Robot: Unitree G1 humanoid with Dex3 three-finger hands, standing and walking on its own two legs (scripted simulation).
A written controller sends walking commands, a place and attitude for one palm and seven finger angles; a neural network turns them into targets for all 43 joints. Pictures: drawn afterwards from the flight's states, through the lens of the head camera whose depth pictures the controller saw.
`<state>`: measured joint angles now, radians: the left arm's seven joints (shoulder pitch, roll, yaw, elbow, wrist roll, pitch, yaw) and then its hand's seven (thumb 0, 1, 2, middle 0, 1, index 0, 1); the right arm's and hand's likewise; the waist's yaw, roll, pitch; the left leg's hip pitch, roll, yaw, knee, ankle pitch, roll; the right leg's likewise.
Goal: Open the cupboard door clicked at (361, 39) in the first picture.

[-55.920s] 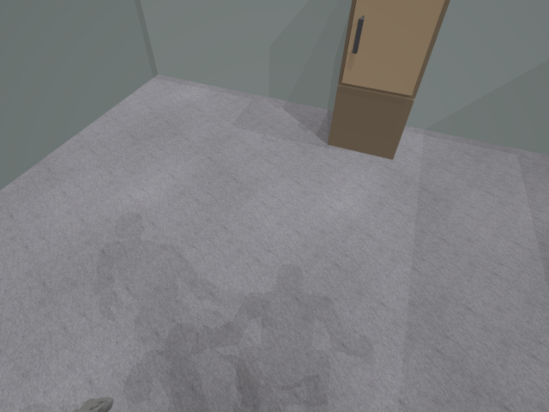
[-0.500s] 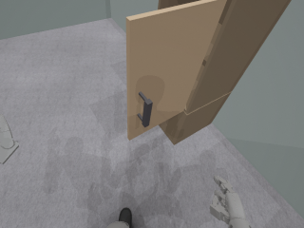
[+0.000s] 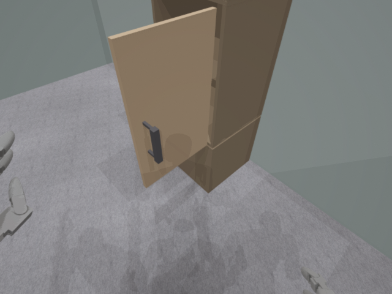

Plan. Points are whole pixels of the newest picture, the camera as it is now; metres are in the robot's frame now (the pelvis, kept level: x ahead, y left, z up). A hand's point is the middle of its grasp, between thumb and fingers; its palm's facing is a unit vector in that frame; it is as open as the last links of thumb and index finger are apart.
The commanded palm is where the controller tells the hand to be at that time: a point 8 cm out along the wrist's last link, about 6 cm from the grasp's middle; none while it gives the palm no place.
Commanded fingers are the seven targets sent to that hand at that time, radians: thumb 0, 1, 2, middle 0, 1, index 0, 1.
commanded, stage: stop stepping back and stand still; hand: left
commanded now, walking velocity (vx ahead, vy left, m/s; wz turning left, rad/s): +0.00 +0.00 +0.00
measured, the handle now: (152, 142) +0.60 +0.14 -0.08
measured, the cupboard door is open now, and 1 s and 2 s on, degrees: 92 92 92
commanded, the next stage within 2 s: let the arm hang, fingers relaxed in 0.68 s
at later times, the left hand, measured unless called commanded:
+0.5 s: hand out of the picture +0.17 +0.27 +0.18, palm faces +0.37 -0.80 -0.47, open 7.4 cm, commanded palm +0.12 +0.31 +0.19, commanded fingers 0.00 0.90 0.90 -0.20 -0.30 -0.20 -0.30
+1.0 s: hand out of the picture +0.10 +0.25 -0.11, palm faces -0.03 -0.95 -0.31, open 7.4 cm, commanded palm none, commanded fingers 0.00 0.90 0.90 -0.20 -0.30 -0.20 -0.30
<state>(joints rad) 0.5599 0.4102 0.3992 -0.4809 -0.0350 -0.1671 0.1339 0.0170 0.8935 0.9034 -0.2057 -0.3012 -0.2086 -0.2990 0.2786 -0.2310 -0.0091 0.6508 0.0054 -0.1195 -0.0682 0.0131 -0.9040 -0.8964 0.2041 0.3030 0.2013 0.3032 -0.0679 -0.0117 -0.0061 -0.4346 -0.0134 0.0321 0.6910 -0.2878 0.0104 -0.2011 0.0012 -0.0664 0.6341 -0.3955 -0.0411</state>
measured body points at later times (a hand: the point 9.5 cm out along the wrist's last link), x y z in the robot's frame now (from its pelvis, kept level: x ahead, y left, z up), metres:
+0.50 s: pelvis -0.03 +0.02 +0.01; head -0.03 +0.02 +0.46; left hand +0.14 +0.31 +0.20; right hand +0.15 -0.21 -0.05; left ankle +0.02 +0.14 -0.72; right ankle -0.04 -0.09 -0.72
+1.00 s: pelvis -0.04 +0.03 +0.01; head -0.03 +0.02 +0.45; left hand +0.10 +0.30 -0.09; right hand +0.08 -0.23 -0.12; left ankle +0.02 +0.14 -0.72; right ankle -0.04 -0.09 -0.72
